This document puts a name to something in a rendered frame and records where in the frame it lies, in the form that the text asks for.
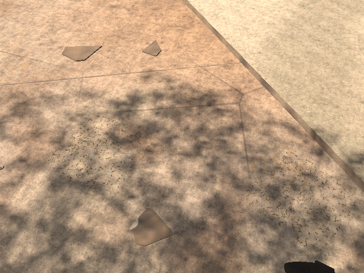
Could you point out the robot right hand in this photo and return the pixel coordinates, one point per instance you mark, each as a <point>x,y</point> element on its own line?
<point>307,267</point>

